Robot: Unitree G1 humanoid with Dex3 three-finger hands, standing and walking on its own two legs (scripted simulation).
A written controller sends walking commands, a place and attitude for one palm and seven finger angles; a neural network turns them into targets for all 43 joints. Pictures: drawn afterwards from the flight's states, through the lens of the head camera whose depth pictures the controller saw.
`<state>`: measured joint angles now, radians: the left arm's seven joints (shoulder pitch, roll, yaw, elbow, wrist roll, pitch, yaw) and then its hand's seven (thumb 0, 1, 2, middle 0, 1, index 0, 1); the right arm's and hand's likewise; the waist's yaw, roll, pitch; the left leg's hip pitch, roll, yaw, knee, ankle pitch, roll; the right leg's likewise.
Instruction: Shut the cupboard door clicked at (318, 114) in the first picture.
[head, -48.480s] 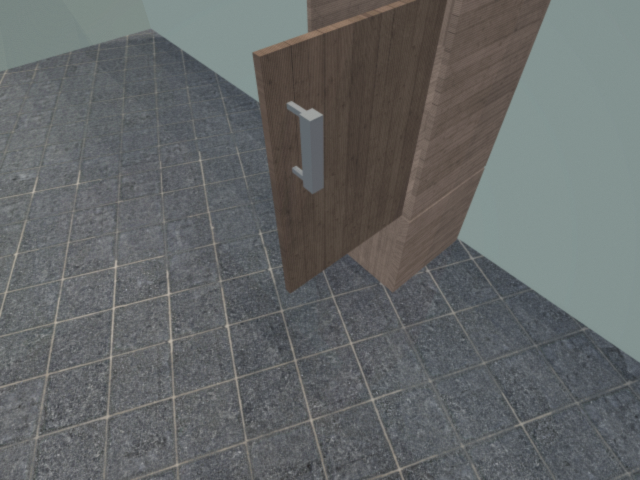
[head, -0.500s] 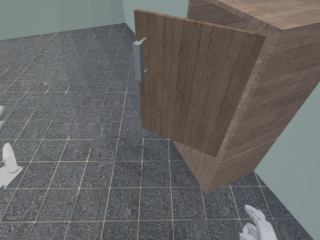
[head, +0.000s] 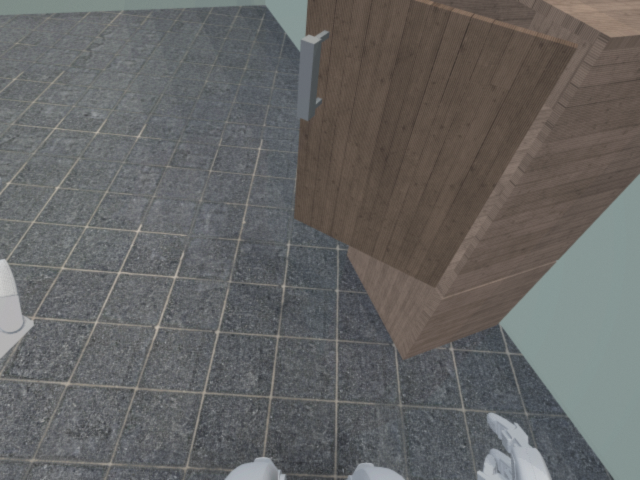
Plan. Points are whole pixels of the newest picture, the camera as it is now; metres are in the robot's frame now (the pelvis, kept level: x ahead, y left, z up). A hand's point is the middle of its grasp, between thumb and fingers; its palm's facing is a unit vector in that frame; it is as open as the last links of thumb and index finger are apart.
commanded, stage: step back with the hand held close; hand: left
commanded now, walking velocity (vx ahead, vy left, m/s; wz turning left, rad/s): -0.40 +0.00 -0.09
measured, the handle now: (314, 75) +0.76 +0.04 +0.12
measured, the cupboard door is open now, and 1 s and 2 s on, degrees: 39 39 39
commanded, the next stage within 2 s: stop stepping back and stand still in 0.24 s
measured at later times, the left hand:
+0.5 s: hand out of the picture +0.04 +0.21 +0.22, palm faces +0.23 -0.78 -0.58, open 7.4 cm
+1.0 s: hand out of the picture -0.01 +0.25 +0.24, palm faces +0.42 -0.76 -0.50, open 7.4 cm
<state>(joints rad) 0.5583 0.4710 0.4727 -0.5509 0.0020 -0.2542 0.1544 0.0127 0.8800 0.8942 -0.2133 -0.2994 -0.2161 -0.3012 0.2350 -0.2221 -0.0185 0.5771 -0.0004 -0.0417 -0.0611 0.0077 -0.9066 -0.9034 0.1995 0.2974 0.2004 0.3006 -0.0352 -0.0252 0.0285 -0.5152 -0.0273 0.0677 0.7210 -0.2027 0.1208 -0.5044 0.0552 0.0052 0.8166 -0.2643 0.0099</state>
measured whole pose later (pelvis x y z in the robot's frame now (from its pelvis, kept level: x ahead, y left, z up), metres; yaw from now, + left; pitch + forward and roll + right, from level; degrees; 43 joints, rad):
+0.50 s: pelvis -0.16 -0.03 +0.01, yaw -7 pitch +3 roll -1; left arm 0.73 0.62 0.59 -0.76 -0.09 -0.25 0.09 0.01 0.88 0.89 -0.22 -0.30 -0.22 -0.30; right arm 0.21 -0.15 0.02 0.62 0.00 -0.04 -0.03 0.00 -0.91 -0.90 0.20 0.30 0.20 0.30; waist 0.02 -0.12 -0.06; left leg -0.75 0.01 0.00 0.98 -0.27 -0.03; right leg -0.13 0.04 -0.06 0.54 -0.45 -0.05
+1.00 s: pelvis -0.22 +0.01 +0.02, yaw -6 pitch +0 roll +0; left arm 0.56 0.51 0.50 -0.54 -0.04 -0.22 0.18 0.01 0.88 0.89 -0.22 -0.30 -0.22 -0.30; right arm 0.25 -0.14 0.03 0.63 0.01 -0.06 -0.05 0.01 -0.90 -0.90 0.20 0.30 0.20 0.30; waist 0.00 -0.01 -0.07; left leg -0.44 0.07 0.04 0.86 -0.44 -0.02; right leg -0.22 0.01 -0.09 0.57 -0.36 -0.06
